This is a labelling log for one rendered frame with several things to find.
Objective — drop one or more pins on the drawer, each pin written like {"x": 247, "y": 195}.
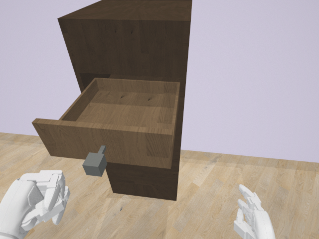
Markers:
{"x": 134, "y": 119}

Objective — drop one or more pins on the cabinet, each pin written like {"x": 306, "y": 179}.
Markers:
{"x": 134, "y": 40}

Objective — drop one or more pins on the robot left hand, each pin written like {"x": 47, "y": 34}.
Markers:
{"x": 45, "y": 191}

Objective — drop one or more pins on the robot right hand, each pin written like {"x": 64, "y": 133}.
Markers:
{"x": 258, "y": 224}

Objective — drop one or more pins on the handle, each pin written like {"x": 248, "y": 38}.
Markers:
{"x": 95, "y": 163}

